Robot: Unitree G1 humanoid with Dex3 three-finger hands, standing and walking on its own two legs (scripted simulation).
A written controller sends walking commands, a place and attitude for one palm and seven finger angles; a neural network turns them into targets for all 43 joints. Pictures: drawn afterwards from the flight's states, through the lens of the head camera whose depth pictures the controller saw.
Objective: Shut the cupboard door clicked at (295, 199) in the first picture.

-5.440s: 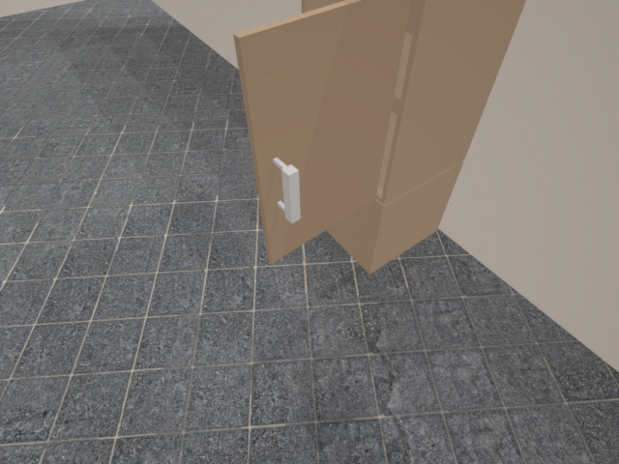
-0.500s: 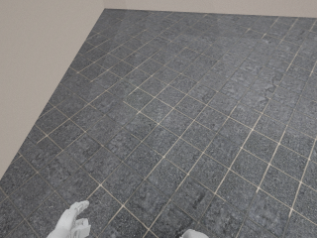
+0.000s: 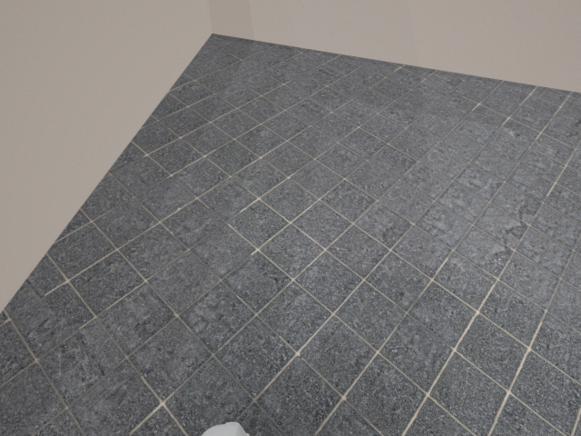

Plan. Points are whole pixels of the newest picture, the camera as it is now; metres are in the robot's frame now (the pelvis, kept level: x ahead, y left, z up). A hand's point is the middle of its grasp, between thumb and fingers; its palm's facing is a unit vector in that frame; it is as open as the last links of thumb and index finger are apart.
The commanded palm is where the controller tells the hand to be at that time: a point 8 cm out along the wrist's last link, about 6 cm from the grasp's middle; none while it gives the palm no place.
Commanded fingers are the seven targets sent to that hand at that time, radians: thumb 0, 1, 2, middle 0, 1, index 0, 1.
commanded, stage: walk to a spot facing it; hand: left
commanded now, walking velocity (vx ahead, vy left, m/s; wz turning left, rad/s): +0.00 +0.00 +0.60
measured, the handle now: out of the picture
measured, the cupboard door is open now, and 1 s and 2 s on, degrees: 93 93 93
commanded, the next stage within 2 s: none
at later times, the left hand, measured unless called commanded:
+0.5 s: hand out of the picture +0.09 +0.15 -0.14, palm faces +0.32 -0.92 -0.23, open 7.4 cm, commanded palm none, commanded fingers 0.00 0.90 0.90 -0.20 -0.30 -0.20 -0.30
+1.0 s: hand out of the picture +0.06 +0.17 -0.15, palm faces +0.58 -0.76 -0.29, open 7.4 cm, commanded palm none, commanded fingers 0.00 0.90 0.90 -0.20 -0.30 -0.20 -0.30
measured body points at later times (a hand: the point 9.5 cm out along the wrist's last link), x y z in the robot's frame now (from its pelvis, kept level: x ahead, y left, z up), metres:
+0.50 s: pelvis +0.06 -0.06 +0.02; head +0.11 -0.05 +0.46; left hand +0.07 +0.20 -0.12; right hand +0.22 -0.30 -0.13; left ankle +0.03 +0.06 -0.66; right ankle +0.07 -0.17 -0.72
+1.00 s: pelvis +0.10 -0.07 +0.00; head +0.15 -0.05 +0.45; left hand +0.03 +0.21 -0.12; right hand +0.32 -0.23 -0.14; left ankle +0.03 +0.06 -0.72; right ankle +0.18 -0.17 -0.72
